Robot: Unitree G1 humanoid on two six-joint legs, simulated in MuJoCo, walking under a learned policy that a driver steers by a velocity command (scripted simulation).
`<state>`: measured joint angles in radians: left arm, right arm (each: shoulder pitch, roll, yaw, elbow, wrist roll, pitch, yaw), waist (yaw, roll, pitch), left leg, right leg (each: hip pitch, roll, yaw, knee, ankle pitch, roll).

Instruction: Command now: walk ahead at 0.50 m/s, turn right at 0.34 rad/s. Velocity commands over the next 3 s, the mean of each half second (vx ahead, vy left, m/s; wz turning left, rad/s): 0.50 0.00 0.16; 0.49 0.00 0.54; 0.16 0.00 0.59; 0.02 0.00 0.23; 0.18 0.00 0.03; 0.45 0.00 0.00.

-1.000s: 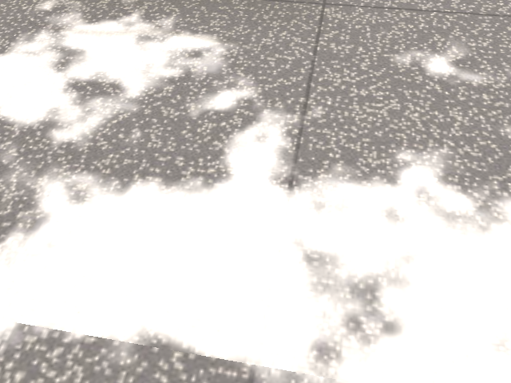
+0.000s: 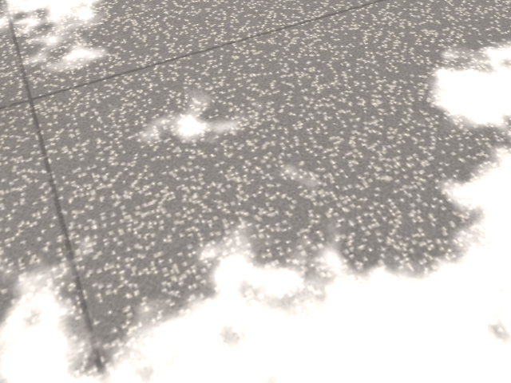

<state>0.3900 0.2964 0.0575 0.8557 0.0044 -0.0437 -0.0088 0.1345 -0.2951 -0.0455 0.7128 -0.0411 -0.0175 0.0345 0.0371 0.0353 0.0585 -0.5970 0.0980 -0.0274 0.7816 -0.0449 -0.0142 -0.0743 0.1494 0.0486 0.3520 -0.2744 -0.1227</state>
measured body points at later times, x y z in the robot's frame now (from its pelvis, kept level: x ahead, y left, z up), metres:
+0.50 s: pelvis +0.33 +0.06 -0.09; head +0.37 +0.07 +0.36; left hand +0.45 +0.31 -0.21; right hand +0.34 -0.21 -0.22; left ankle +0.29 +0.12 -0.83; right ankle +0.46 -0.07 -0.77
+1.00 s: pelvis +0.59 +0.08 -0.08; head +0.62 +0.08 +0.37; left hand +0.48 +0.33 -0.21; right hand +0.85 -0.10 -0.20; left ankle +0.63 +0.25 -0.77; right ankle +0.59 -0.03 -0.83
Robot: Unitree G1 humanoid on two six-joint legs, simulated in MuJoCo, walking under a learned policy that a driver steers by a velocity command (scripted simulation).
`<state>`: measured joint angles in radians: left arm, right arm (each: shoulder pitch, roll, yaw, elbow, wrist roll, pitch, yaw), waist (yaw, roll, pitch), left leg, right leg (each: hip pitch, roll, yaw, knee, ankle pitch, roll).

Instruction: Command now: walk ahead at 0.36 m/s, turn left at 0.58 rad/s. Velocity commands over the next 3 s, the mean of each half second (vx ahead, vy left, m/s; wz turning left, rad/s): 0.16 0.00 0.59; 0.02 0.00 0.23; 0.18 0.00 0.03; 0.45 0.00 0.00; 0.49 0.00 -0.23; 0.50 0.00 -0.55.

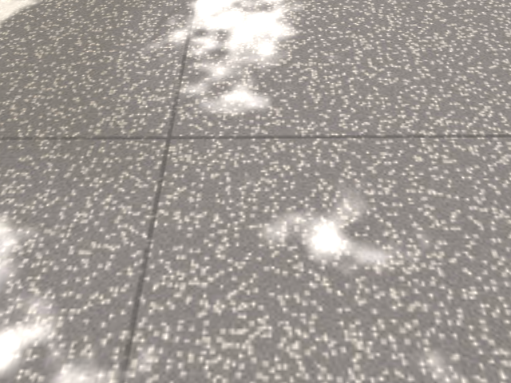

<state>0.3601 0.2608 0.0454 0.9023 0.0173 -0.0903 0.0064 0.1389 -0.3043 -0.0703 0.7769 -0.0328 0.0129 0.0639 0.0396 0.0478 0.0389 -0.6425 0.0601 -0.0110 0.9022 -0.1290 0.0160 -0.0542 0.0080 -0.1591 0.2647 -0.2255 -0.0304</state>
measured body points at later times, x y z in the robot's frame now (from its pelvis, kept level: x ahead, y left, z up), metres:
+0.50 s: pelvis +0.13 +0.04 -0.01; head +0.17 +0.06 +0.44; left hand +0.19 +0.32 -0.14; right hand +0.29 -0.21 -0.12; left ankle +0.19 +0.10 -0.75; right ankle +0.22 -0.12 -0.69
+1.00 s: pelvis +0.16 -0.01 +0.00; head +0.18 -0.01 +0.44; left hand +0.16 +0.27 -0.12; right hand +0.34 -0.22 -0.15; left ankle +0.08 +0.10 -0.74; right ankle +0.20 -0.09 -0.75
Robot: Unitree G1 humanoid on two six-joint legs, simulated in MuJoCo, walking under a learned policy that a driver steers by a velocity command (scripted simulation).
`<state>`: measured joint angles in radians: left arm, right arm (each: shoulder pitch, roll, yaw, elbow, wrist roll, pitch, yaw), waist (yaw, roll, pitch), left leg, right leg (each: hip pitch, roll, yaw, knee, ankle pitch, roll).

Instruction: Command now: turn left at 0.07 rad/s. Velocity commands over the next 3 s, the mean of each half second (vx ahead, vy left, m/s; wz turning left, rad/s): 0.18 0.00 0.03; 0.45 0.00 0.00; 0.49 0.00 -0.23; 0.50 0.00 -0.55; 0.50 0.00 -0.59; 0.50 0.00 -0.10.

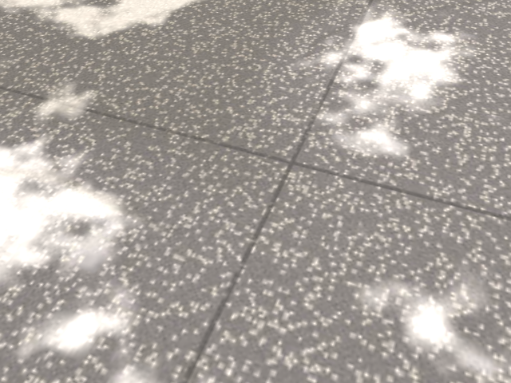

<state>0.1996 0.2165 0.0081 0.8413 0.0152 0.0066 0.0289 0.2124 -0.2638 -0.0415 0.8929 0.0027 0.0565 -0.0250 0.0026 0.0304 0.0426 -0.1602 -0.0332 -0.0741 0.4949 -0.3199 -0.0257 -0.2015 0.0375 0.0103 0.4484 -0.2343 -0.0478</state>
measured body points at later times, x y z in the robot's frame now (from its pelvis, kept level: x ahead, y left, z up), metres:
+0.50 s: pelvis +0.04 -0.02 +0.00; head +0.04 -0.04 +0.45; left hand +0.05 +0.25 -0.13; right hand +0.06 -0.28 -0.16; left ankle -0.03 +0.11 -0.70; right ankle +0.02 -0.10 -0.74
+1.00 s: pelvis +0.29 +0.01 -0.01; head +0.32 +0.02 +0.43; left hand +0.26 +0.26 -0.17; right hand +0.42 -0.24 -0.14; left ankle +0.36 +0.07 -0.74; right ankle +0.13 -0.10 -0.64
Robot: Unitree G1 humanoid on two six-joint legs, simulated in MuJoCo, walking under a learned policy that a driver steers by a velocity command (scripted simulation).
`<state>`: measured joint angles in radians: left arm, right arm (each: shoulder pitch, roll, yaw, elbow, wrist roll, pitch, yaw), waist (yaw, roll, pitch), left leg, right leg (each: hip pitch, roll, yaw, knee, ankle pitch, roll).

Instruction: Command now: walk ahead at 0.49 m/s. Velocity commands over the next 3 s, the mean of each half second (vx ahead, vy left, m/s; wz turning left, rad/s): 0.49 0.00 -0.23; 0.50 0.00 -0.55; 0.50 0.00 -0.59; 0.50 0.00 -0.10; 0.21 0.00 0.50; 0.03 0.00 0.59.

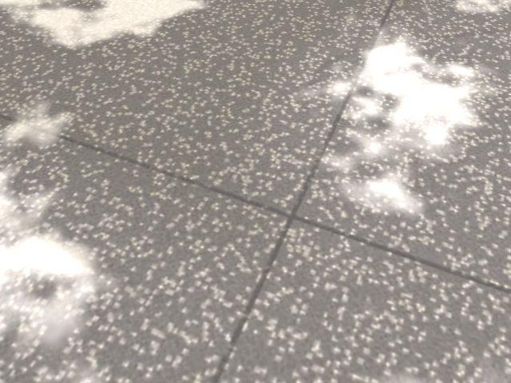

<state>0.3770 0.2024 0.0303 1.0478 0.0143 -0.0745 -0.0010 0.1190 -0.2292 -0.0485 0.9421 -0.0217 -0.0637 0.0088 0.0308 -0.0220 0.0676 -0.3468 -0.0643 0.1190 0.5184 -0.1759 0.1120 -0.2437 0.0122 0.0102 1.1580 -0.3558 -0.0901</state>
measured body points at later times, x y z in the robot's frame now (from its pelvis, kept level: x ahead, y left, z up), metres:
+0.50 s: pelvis +0.29 -0.03 -0.01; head +0.32 -0.04 +0.44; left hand +0.48 +0.18 -0.13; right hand +0.21 -0.26 -0.16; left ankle +0.09 +0.06 -0.66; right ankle +0.37 -0.09 -0.73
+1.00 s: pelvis +0.58 -0.06 -0.01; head +0.61 -0.07 +0.44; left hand +0.65 +0.22 -0.14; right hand +0.70 -0.36 -0.09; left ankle +0.72 -0.01 -0.73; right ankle +0.37 -0.09 -0.71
